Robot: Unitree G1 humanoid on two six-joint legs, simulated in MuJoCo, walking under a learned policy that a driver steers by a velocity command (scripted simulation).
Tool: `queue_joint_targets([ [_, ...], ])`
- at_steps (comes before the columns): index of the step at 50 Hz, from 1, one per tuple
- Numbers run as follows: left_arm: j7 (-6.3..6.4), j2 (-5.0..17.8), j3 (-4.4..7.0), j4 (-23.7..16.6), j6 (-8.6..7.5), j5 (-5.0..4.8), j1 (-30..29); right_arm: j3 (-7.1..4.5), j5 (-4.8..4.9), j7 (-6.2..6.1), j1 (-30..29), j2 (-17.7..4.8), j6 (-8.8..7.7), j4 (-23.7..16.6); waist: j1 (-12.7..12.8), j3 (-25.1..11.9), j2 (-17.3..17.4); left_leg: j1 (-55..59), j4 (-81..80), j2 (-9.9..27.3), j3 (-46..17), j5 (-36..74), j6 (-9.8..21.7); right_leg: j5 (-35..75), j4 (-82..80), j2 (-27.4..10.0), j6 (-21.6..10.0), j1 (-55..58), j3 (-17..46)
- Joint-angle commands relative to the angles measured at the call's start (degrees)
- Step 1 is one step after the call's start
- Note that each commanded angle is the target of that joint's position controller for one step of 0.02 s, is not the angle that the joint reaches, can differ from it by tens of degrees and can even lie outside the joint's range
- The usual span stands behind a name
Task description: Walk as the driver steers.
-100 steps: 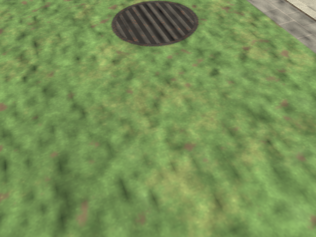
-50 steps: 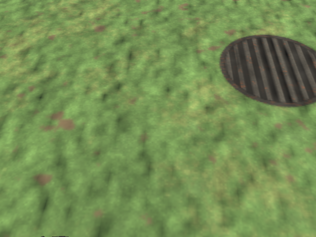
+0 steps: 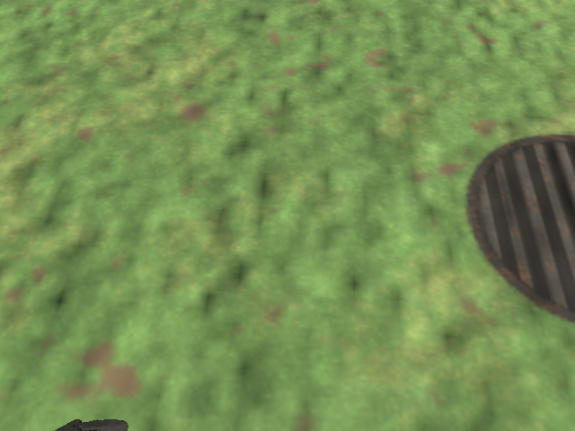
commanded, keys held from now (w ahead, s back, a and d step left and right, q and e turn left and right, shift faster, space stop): w+e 0.40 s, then e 0.46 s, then q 0.14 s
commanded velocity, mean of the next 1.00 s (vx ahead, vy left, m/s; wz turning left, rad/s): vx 0.31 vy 0.00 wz -0.53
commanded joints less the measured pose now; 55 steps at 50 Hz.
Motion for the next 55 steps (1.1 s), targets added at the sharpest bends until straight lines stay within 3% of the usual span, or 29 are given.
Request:
queue_joint_targets([
  [1, 1.35, 11.6, 3.96, -0.5, -0.59, 0.47, 18.5, -0.71, 2.31, 1.83, -5.5, -8.1, -5.34, -9.3, 10.1, -19.1, -4.9, -42.9, 32.2, -1.7, -14.7, -0.8, 0.7, -2.9, -17.8, -20.3, -16.4, 51.8, 42.8],
  [2, 1.46, 9.9, 3.5, -0.9, -0.76, 0.24, 14.9, -0.24, 2.24, 1.82, -7.4, -7.5, -6.03, -10.2, 7.6, -13.0, -0.5, -41.8, 26.5, 0.9, -14.1, 3.9, 1.4, 0.8, -18.0, -17.7, -14.0, 43.1, 35.5],
  [3, 1.48, 8.4, 2.98, -1.6, -0.74, 0.12, 11.0, -0.44, 0.82, 1.48, -7.9, -7.3, -6.05, -9.9, 4.8, -8.2, 2.2, -38.9, 20.8, 2.6, -13.2, 5.8, 0.9, 7.0, -18.9, -15.4, -12.4, 34.2, 30.2],
  [5, 1.91, 6.9, 2.35, -3.2, -0.69, 0.98, 7.5, -1.03, -0.36, 1.39, -5.9, -7.7, -4.69, -9.7, 1.4, -5.6, 0.2, -32.1, 15.8, 4.0, -12.9, 8.2, -0.6, 13.3, -21.7, -12.7, -12.0, 24.1, 25.6],
  [8, 2.83, 9.0, 2.96, -2.8, -0.8, 0.64, 7.4, -0.17, -0.77, 1.07, -6.4, -5.1, -3.14, -10.0, 0.6, -3.7, -0.6, -29.2, 5.8, 3.7, -10.4, 11.6, -3.6, 17.8, -23.3, -10.5, -11.6, 15.4, 20.1],
  [11, 3.69, 10.4, 3.45, -1.9, -0.19, 0.04, 9.2, 0.91, -0.75, 1.25, -13.3, -2.9, -3.13, -11.4, 3.4, -3.0, -2.8, -24.4, -8.8, 1.1, -9.2, 25.3, -4.5, 11.9, -22.2, -6.4, -8.0, 11.1, 15.8],
  [15, 3.91, 10.4, 3.55, -0.5, 0.62, -0.43, 13.3, 0.27, 0.6, 2.01, -18.3, -4.9, -3.84, -12.6, 5.7, -3.9, -4.6, -20.6, -18.7, -1.4, -11.1, 30.8, -4.0, 2.9, -18.7, -7.9, -5.6, 14.6, 20.9],
  [18, 4.03, 9.8, 3.54, -0.6, 0.84, -0.24, 12.7, -1.09, 0.92, 2.24, -15.7, -7.3, -4.56, -12.2, 3.3, -4.1, -6.5, -16.8, -21.5, -1.1, -12.2, 25.4, -1.4, -0.4, -13.4, -9.9, -3.8, 18.0, 26.3],
  [20, 3.82, 6.1, 2.33, -1.3, 0.77, 0.24, 12.2, -2.52, 0.14, 1.73, -6.5, -9.5, -5.1, -10.4, -1.6, -8.6, -5.3, -2.9, -23.7, 2.1, -13.6, 22.8, 2.2, -0.4, -2.2, -5.8, -0.6, 15.0, 23.9],
  [21, 3.83, 2.1, 1.01, -2.3, 0.72, 1.41, 14.0, -3.37, -0.83, 1.18, 0.6, -13.1, -5.04, -10.1, -3.3, -16.0, 4.0, 10.0, -24.0, 13.2, -24.6, 23.6, 5.6, -12.5, 15.5, -0.6, 2.4, 8.3, 17.5],
  [22, 3.91, 2.1, 0.73, -4.7, 0.32, -0.6, 20.1, -4.17, -1.61, 1.69, 2.5, -16.6, -4.15, -8.5, 0.8, -19.4, 24.3, 20.4, -30.8, 24.0, -52.1, 15.6, 14.8, -27.7, 32.0, 3.8, 5.2, -10.0, 12.3],
  [23, 4.28, 8.2, 2.03, -2.6, 0.66, -0.79, 19.9, -2.88, -0.71, 1.9, -0.9, -10.7, -3.96, -10.3, 0.0, -14.7, 14.6, 16.7, -31.8, 22.9, -50.7, 15.0, 14.0, -24.7, 38.6, 0.0, 6.8, -13.9, 14.8],
  [24, 4.35, 10.4, 2.82, -3.1, 1.33, -0.31, 14.7, -1.94, -0.65, 1.59, -3.3, -7.5, -3.46, -11.1, -0.9, -10.1, 8.9, 11.2, -30.2, 20.7, -39.0, 23.8, 12.1, -20.5, 40.3, -1.6, 7.7, -13.7, 13.3],
  [25, 4.56, 10.1, 3.05, -3.4, 2.05, 0.25, 12.3, -1.35, -0.98, 1.62, -5.7, -6.1, -3.04, -11.3, -0.1, -8.0, 4.7, 5.4, -29.6, 18.0, -30.4, 35.2, 11.3, -18.2, 39.4, -3.2, 8.5, -11.1, 11.7],
  [26, 4.66, 9.9, 3.43, -4.0, 2.6, 0.66, 11.1, -1.11, -0.82, 1.55, -7.5, -5.1, -2.67, -10.7, 1.0, -6.2, 5.0, 1.5, -29.3, 16.0, -24.8, 43.0, 11.2, -17.1, 37.0, -4.7, 9.0, -10.0, 11.1],
  [28, 4.41, 7.0, 3.0, -4.1, 3.77, 0.0, 12.0, -1.18, -1.0, 1.34, -8.4, -5.3, -2.58, -9.4, 2.2, -5.1, 8.2, -3.6, -31.6, 13.0, -17.0, 47.4, 10.9, -15.2, 32.9, -5.6, 9.5, -5.9, 8.3],
  [33, 3.87, 4.2, 2.01, -6.1, 4.84, 0.38, 7.8, -2.44, -0.27, -0.03, -9.7, -8.6, -1.02, -7.3, 1.8, -7.5, 7.1, -0.9, -34.2, 15.0, -9.9, 50.3, 13.3, -5.9, 19.9, -6.6, 10.5, -5.2, 6.1],
  [39, 1.77, 5.0, 2.45, -8.4, 5.16, 0.45, 1.7, -3.06, 1.13, 0.15, -10.5, -10.6, 0.61, -5.5, 0.1, -5.8, 7.2, -0.2, -32.3, 15.0, -3.2, 43.8, 11.0, -0.8, 5.2, -5.6, 7.8, 1.9, 2.1],
  [42, 1.06, 6.0, 3.28, -9.3, 5.53, 0.35, 2.0, -3.5, 2.46, 0.52, -10.8, -11.5, 1.02, -5.0, 1.3, -5.7, 7.3, 2.1, -26.2, 15.7, -2.4, 45.2, 9.0, -2.3, -3.1, -4.1, 5.1, 5.5, 0.3],
  [43, 1.21, 6.7, 3.87, -8.7, 5.43, 0.49, 4.7, -3.41, 2.8, 0.48, -11.0, -10.9, 1.1, -4.8, 2.9, -6.7, 6.3, 0.8, -20.6, 13.9, -0.3, 46.5, 7.1, 1.8, -8.8, -2.3, 3.5, 11.0, -0.7],
  [44, 2.07, 9.8, 4.95, -7.9, 5.15, 0.99, 8.4, -2.87, 2.23, 0.72, -7.3, -9.2, 0.88, -3.7, 3.9, -9.5, 1.1, -5.0, -11.2, 9.9, 1.6, 41.8, 3.7, 16.0, -13.5, -3.3, 0.8, 22.0, 3.6],
  [45, 3.53, 16.4, 6.04, -9.0, 4.92, 2.03, 10.9, -1.2, -1.13, 1.18, -6.6, -5.5, 0.48, -5.9, 3.2, -14.1, -14.1, -22.4, 6.7, 3.7, 3.7, 9.4, -1.2, 46.5, -10.1, -19.3, -6.5, 37.2, 23.3],
  [46, 3.58, 13.3, 4.32, -10.0, 4.23, 2.75, 8.7, -0.51, -1.21, 1.49, -6.6, -5.4, 0.68, -5.7, 3.8, -21.2, -14.6, -28.4, 18.3, -0.3, -5.5, -12.4, -3.2, 45.8, -11.9, -28.5, -17.1, 37.2, 32.4],
  [47, 3.05, 7.9, 2.57, -9.2, 3.52, 2.45, 7.9, -1.47, 0.5, 1.71, -8.5, -8.5, 1.45, -4.7, 5.2, -19.8, -6.5, -27.5, 19.8, 2.8, -9.7, -10.6, -3.4, 40.9, -12.4, -24.9, -15.0, 33.1, 25.5],
  [48, 2.82, 5.1, 1.44, -7.9, 2.81, 2.21, 5.6, -1.09, 1.47, 1.64, -9.3, -7.0, 1.97, -4.5, 3.5, -15.7, -5.6, -27.6, 16.4, 4.0, -10.3, -8.8, -2.9, 34.5, -12.3, -20.6, -10.9, 30.2, 19.7],
  [49, 2.68, 4.4, 1.1, -7.0, 2.57, 1.96, 3.1, -0.8, 1.15, 1.14, -9.3, -5.9, 2.46, -3.4, 2.4, -13.2, -3.5, -26.7, 11.0, 5.0, -10.3, -6.2, -3.1, 28.3, -13.4, -17.9, -7.8, 27.0, 16.5],
  [50, 2.87, 4.2, 0.88, -6.3, 2.43, 2.04, 0.5, -0.86, 0.49, 0.66, -9.0, -6.2, 3.11, -2.8, 1.2, -11.5, -4.7, -22.4, 7.5, 4.9, -9.8, -2.5, -4.0, 27.0, -14.6, -16.5, -6.7, 22.1, 13.7],
  [52, 3.25, 4.5, 0.96, -4.9, 2.28, 3.26, -1.8, -0.43, 0.63, 0.49, -5.9, -5.0, 3.9, -1.1, -0.5, -10.4, -6.6, -14.5, 1.4, 3.4, -8.4, 1.9, -5.2, 26.1, -15.9, -14.5, -6.3, 16.2, 9.0],
  [55, 4.02, 7.0, 1.89, -3.2, 2.61, 3.1, -1.6, -0.51, 0.96, 0.22, -7.7, -6.3, 4.35, -1.8, 1.5, -9.2, -7.3, -13.5, -3.6, 2.5, -7.0, 4.8, -5.0, 18.0, -16.6, -16.4, -7.4, 17.0, 9.4],
])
